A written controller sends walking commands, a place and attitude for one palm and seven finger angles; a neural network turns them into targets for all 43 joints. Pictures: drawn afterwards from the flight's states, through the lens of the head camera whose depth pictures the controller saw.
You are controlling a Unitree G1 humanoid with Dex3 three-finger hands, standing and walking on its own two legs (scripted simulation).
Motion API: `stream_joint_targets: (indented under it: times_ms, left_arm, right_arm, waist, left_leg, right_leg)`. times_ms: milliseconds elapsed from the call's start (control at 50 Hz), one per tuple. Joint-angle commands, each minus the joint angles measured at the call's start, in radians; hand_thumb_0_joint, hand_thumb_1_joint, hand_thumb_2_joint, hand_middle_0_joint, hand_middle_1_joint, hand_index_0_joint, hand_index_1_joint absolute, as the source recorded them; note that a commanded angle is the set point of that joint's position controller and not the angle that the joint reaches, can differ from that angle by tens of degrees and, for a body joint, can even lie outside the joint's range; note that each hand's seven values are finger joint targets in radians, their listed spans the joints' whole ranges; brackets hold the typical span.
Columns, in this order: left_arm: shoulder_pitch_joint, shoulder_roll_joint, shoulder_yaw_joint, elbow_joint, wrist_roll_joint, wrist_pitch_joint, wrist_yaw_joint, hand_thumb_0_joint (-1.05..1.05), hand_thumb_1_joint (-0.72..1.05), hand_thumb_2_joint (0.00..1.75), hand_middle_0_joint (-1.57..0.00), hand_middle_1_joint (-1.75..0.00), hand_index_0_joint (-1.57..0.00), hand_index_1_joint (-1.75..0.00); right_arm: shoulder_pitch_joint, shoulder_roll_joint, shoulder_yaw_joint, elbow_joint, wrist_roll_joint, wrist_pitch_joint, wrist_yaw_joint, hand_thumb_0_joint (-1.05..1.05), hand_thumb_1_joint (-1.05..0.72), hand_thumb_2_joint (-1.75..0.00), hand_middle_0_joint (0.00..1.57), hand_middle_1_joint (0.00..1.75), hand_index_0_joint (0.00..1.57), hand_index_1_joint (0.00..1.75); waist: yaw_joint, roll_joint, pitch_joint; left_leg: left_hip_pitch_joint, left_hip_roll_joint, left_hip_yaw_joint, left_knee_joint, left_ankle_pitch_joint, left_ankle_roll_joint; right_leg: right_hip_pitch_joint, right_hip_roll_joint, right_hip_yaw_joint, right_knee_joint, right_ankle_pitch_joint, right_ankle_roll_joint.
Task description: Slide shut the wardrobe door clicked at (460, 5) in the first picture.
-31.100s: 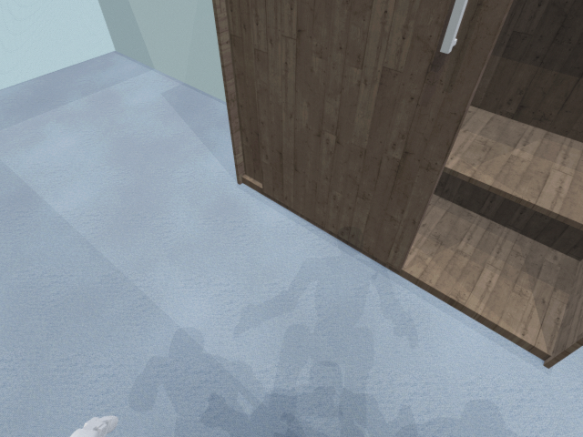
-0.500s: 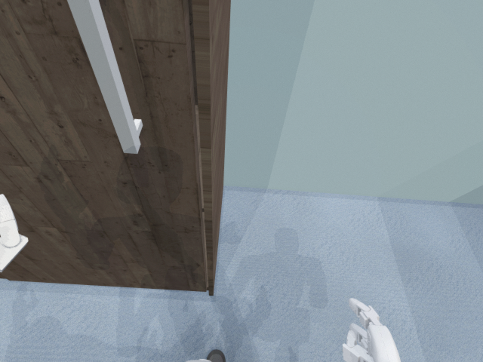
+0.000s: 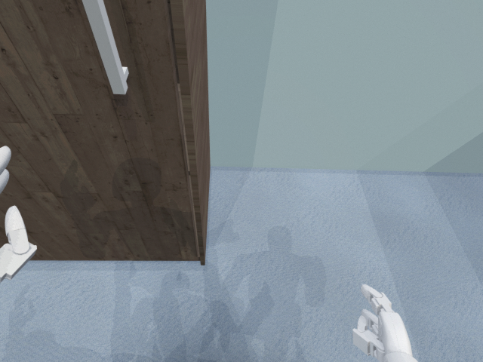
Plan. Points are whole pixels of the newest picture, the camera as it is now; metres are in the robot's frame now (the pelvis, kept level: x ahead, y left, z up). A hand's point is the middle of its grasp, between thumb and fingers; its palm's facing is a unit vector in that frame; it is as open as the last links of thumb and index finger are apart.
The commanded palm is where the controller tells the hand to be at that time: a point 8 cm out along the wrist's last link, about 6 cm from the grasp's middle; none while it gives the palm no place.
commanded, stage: stop stepping back and stand still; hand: left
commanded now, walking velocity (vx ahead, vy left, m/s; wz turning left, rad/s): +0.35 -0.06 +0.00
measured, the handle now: (104, 22) +0.52 +0.24 +0.26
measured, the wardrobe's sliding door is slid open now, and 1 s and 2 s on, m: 0.01 0.01 0.01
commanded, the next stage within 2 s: let the arm hang, fingers relaxed in 0.56 s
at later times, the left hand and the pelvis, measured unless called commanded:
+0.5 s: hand out of the picture +0.12 +0.24 +0.16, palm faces +0.44 -0.80 -0.41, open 7.4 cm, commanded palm +0.06 +0.29 +0.18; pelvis -0.07 -0.01 -0.01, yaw +3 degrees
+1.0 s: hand out of the picture -0.01 +0.18 -0.16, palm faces +0.14 -0.98 -0.14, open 6.8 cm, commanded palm none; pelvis -0.07 +0.00 +0.00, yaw +6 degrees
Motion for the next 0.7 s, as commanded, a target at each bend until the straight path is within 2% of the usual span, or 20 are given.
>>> stream_joint_targets:
  times_ms: [0, 40, 80, 140, 200, 240, 260, 280, 360, 380, 400, 420, 440, 480, 520, 580, 620, 640, 660, 680]
  left_arm:
    - [0.046, 0.217, 0.201, -0.385, -0.003, -0.105, 0.039, 0.0, 0.9, 0.9, -0.2, -0.3, -0.2, -0.3]
    - [0.072, 0.209, 0.205, -0.278, -0.003, -0.098, 0.037, 0.0, 0.9, 0.9, -0.2, -0.3, -0.2, -0.3]
    - [0.069, 0.18, 0.19, -0.18, -0.02, -0.088, 0.028, 0.0, 0.9, 0.9, -0.2, -0.3, -0.2, -0.3]
    - [-0.071, 0.154, 0.149, -0.069, -0.014, -0.067, 0.019, 0.0, 0.9, 0.9, -0.2, -0.3, -0.2, -0.3]
    - [-0.177, 0.113, 0.069, -0.005, 0.003, -0.058, 0.024, 0.0, 0.9, 0.9, -0.2, -0.3, -0.2, -0.3]
    - [-0.258, 0.095, 0.027, -0.075, 0.013, -0.073, 0.027, 0.0, 0.9, 0.9, -0.2, -0.3, -0.2, -0.3]
    - [-0.304, 0.128, 0.039, -0.11, 0.03, -0.075, 0.025, 0.0, 0.9, 0.9, -0.2, -0.3, -0.2, -0.3]
    - [-0.228, 0.132, 0.055, -0.052, 0.026, -0.077, 0.014, 0.0, 0.9, 0.9, -0.2, -0.3, -0.2, -0.3]
    - [-0.14, 0.162, 0.089, -0.209, 0.034, -0.086, 0.014, 0.0, 0.9, 0.9, -0.2, -0.3, -0.2, -0.3]
    - [-0.109, 0.201, 0.118, -0.239, 0.037, -0.09, 0.015, 0.0, 0.9, 0.9, -0.2, -0.3, -0.2, -0.3]
    - [-0.078, 0.21, 0.132, -0.243, 0.038, -0.095, 0.011, 0.0, 0.9, 0.9, -0.2, -0.3, -0.2, -0.3]
    - [-0.08, 0.222, 0.146, -0.234, 0.029, -0.089, 0.006, 0.0, 0.9, 0.9, -0.2, -0.3, -0.2, -0.3]
    - [-0.135, 0.213, 0.15, -0.256, 0.006, -0.101, 0.002, 0.0, 0.9, 0.9, -0.2, -0.3, -0.2, -0.3]
    - [-0.16, 0.2, 0.154, -0.207, 0.008, -0.106, 0.002, 0.0, 0.9, 0.9, -0.2, -0.3, -0.2, -0.3]
    - [-0.089, 0.165, 0.136, -0.13, -0.002, -0.102, -0.002, 0.0, 0.9, 0.9, -0.2, -0.3, -0.2, -0.3]
    - [-0.07, 0.134, 0.11, -0.052, 0.002, -0.089, 0.01, 0.0, 0.9, 0.9, -0.2, -0.3, -0.2, -0.3]
    - [-0.117, 0.127, 0.089, -0.062, 0.008, -0.094, 0.019, 0.0, 0.9, 0.9, -0.2, -0.3, -0.2, -0.3]
    - [-0.095, -0.139, -0.291, 0.596, 0.088, 0.105, -0.122, 0.0, 0.9, 0.9, -0.2, -0.3, -0.2, -0.3]
    - [-0.072, -0.164, -0.28, 0.608, 0.068, 0.166, -0.141, 0.0, 0.9, 0.9, -0.2, -0.3, -0.2, -0.3]
    - [-0.108, -0.167, -0.278, 0.601, 0.069, 0.175, -0.146, 0.0, 0.9, 0.9, -0.2, -0.3, -0.2, -0.3]
  right_arm:
    - [-0.043, -0.143, -0.034, -0.149, 0.005, -0.08, 0.003, 0.0, -0.9, -0.9, 0.2, 0.3, 0.2, 0.3]
    - [-0.027, -0.132, -0.045, -0.133, 0.006, -0.065, 0.014, 0.0, -0.9, -0.9, 0.2, 0.3, 0.2, 0.3]
    - [0.006, -0.142, -0.069, -0.088, 0.009, -0.038, 0.008, 0.0, -0.9, -0.9, 0.2, 0.3, 0.2, 0.3]
    - [0.002, -0.12, -0.037, -0.058, -0.008, -0.038, 0.004, 0.0, -0.9, -0.9, 0.2, 0.3, 0.2, 0.3]
    - [0.016, -0.134, -0.024, -0.052, -0.009, -0.054, -0.019, 0.0, -0.9, -0.9, 0.2, 0.3, 0.2, 0.3]
    - [0.015, -0.175, -0.037, -0.074, -0.008, -0.07, -0.015, 0.0, -0.9, -0.9, 0.2, 0.3, 0.2, 0.3]
    - [-0.007, -0.154, -0.037, -0.084, -0.004, -0.078, -0.007, 0.0, -0.9, -0.9, 0.2, 0.3, 0.2, 0.3]
    - [-0.011, -0.141, -0.043, -0.083, 0.005, -0.081, -0.004, 0.0, -0.9, -0.9, 0.2, 0.3, 0.2, 0.3]
    - [-0.044, -0.133, -0.014, -0.07, -0.008, -0.081, 0.026, 0.0, -0.9, -0.9, 0.2, 0.3, 0.2, 0.3]
    - [-0.038, -0.136, -0.021, -0.074, -0.01, -0.077, 0.025, 0.0, -0.9, -0.9, 0.2, 0.3, 0.2, 0.3]
    - [-0.039, -0.135, -0.032, -0.074, -0.016, -0.071, 0.028, 0.0, -0.9, -0.9, 0.2, 0.3, 0.2, 0.3]
    - [-0.043, -0.131, -0.051, -0.077, -0.009, -0.06, 0.032, 0.0, -0.9, -0.9, 0.2, 0.3, 0.2, 0.3]
    - [-0.026, -0.134, -0.056, -0.07, -0.004, -0.06, 0.029, 0.0, -0.9, -0.9, 0.2, 0.3, 0.2, 0.3]
    - [-0.003, -0.124, -0.053, -0.032, 0.0, -0.067, 0.03, 0.0, -0.9, -0.9, 0.2, 0.3, 0.2, 0.3]
    - [0.013, -0.104, -0.035, -0.04, -0.005, -0.06, 0.022, 0.0, -0.9, -0.9, 0.2, 0.3, 0.2, 0.3]
    - [0.01, -0.094, -0.023, -0.049, -0.006, -0.068, 0.002, 0.0, -0.9, -0.9, 0.2, 0.3, 0.2, 0.3]
    - [0.03, -0.113, -0.02, -0.053, -0.012, -0.085, -0.01, 0.0, -0.9, -0.9, 0.2, 0.3, 0.2, 0.3]
    - [0.166, -0.222, -0.048, 0.172, -0.028, -0.063, 0.093, 0.0, -0.9, -0.9, 0.2, 0.3, 0.2, 0.3]
    - [0.128, -0.18, -0.043, 0.107, -0.033, 0.007, 0.082, 0.0, -0.9, -0.9, 0.2, 0.3, 0.2, 0.3]
    - [0.094, -0.186, -0.049, 0.068, -0.044, 0.015, 0.067, 0.0, -0.9, -0.9, 0.2, 0.3, 0.2, 0.3]
  waist:
    - [0.032, 0.283, -0.214]
    - [0.014, 0.09, -0.154]
    - [0.004, -0.131, -0.075]
    - [-0.031, -0.085, -0.068]
    - [-0.029, 0.13, -0.057]
    - [-0.014, 0.409, -0.025]
    - [-0.005, 0.334, -0.016]
    - [0.016, 0.241, -0.049]
    - [0.038, 0.268, -0.032]
    - [0.042, 0.221, -0.051]
    - [0.044, 0.082, -0.061]
    - [0.031, -0.126, -0.061]
    - [0.005, -0.073, -0.052]
    - [-0.024, 0.034, -0.048]
    - [-0.022, 0.057, -0.002]
    - [-0.004, 0.0, -0.07]
    - [-0.007, 0.077, -0.094]
    - [-0.085, 0.286, -0.042]
    - [-0.031, 0.412, -0.049]
    - [-0.035, 0.32, -0.037]
  left_leg:
    - [-0.053, 0.203, -0.198, -0.134, 0.038, 0.065]
    - [-0.11, 0.059, -0.068, 0.017, -0.319, 0.008]
    - [0.0, -0.016, -0.076, 0.491, -0.28, -0.024]
    - [0.088, 0.072, -0.097, 0.391, -0.224, 0.01]
    - [0.155, 0.033, -0.033, -0.054, -0.22, 0.023]
    - [0.084, 0.267, -0.45, -0.299, -0.391, 0.146]
    - [0.011, 0.323, -0.506, -0.318, -0.343, 0.214]
    - [0.01, 0.313, -0.457, -0.283, -0.286, 0.217]
    - [-0.238, 0.217, -0.256, -0.179, -0.407, 0.122]
    - [-0.278, 0.156, -0.186, -0.075, -0.413, 0.093]
    - [-0.323, 0.05, -0.096, 0.168, -0.386, 0.057]
    - [-0.314, -0.037, -0.024, 0.474, -0.347, 0.023]
    - [-0.272, -0.017, -0.071, 0.633, -0.248, 0.01]
    - [-0.203, 0.033, -0.118, 0.656, -0.195, 0.003]
    - [-0.044, 0.088, -0.114, 0.481, -0.15, 0.01]
    - [0.124, 0.064, -0.029, 0.126, -0.141, 0.025]
    - [0.187, 0.037, -0.002, -0.083, -0.135, 0.029]
    - [0.135, 0.158, -0.247, -0.03, 0.123, 0.053]
    - [0.039, 0.298, -0.419, -0.128, 0.204, 0.133]
    - [0.001, 0.346, -0.464, -0.147, 0.3, 0.195]
  right_leg:
    - [0.253, 0.002, -0.019, -0.134, 0.08, 0.0]
    - [0.181, -0.085, 0.101, -0.311, -0.097, -0.051]
    - [-0.193, -0.297, 0.42, -0.533, -0.454, -0.189]
    - [-0.267, -0.244, 0.203, -0.407, -0.364, -0.148]
    - [-0.181, -0.101, 0.047, -0.175, -0.343, -0.085]
    - [-0.18, 0.067, -0.075, 0.246, -0.144, -0.004]
    - [-0.176, 0.07, -0.038, 0.399, -0.116, 0.002]
    - [-0.151, 0.052, -0.032, 0.415, -0.094, 0.011]
    - [0.255, 0.024, -0.062, -0.05, -0.017, -0.006]
    - [0.342, 0.019, -0.036, -0.13, -0.021, -0.017]
    - [0.349, -0.058, 0.115, -0.268, -0.118, -0.062]
    - [0.216, -0.259, 0.471, -0.466, -0.327, -0.144]
    - [0.135, -0.333, 0.518, -0.515, -0.232, -0.187]
    - [-0.012, -0.317, 0.49, -0.523, -0.36, -0.202]
    - [-0.197, -0.28, 0.317, -0.499, -0.307, -0.191]
    - [-0.136, -0.204, 0.149, -0.421, -0.274, -0.14]
    - [-0.065, -0.137, 0.101, -0.326, -0.257, -0.099]
    - [-0.204, -0.111, -0.025, 0.064, 0.065, -0.022]
    - [-0.22, -0.005, -0.062, 0.202, -0.13, 0.035]
    - [-0.215, -0.005, -0.014, 0.312, -0.182, 0.036]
